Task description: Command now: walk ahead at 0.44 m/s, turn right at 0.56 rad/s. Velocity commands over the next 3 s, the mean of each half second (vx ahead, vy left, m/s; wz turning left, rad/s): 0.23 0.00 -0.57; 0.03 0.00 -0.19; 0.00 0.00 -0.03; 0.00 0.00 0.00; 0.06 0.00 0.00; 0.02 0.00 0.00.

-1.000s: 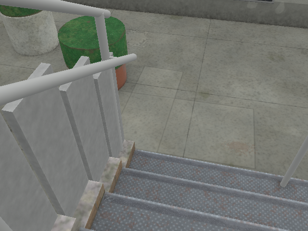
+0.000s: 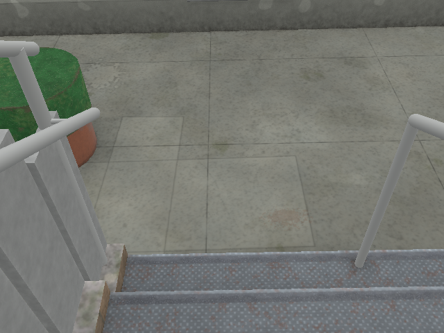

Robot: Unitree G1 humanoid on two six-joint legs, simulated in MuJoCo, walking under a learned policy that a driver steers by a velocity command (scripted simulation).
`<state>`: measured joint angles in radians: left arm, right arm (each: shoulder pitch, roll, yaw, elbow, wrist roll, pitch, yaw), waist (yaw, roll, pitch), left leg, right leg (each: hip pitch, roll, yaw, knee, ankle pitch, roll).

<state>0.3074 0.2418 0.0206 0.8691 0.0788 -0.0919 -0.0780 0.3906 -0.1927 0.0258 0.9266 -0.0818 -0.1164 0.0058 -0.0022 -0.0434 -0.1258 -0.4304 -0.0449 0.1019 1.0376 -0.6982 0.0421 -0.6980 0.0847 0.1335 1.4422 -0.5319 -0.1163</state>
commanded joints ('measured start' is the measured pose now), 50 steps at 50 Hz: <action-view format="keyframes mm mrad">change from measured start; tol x32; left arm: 1 -52 35 3 -54 13 20 36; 9 -207 47 16 -62 16 29 -26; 14 375 320 120 95 21 32 58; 19 4 29 14 -30 -27 -12 25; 50 18 19 29 56 -86 49 2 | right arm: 1 -40 56 12 -25 1 8 3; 50 -228 -80 -94 -104 74 32 117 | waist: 1 38 20 170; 12 138 42 203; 15 95 -93 -231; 20 -91 38 176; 50 12 70 84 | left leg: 1 106 406 -599 -456 719 315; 10 -158 255 -84 -161 397 49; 13 -55 158 -24 599 487 -47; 15 -468 83 -122 970 -102 -84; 18 -686 141 -183 856 -20 -94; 22 -225 168 -133 194 655 -92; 25 -65 115 -114 290 759 -123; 31 -388 150 -183 -70 159 -203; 37 286 115 -151 -382 700 -6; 50 352 96 -158 -602 863 -12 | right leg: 1 -410 -188 41 -47 188 74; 5 74 -214 -119 -626 1079 64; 13 874 -145 -235 -1232 1042 -62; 14 1264 -336 34 -820 1721 -258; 15 1295 -402 185 -828 1726 -309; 19 424 -417 192 -1022 881 -212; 23 91 -238 113 -1019 827 -160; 32 598 -338 448 -876 518 -197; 37 149 -126 173 -958 303 -13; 50 336 -81 -53 -975 406 115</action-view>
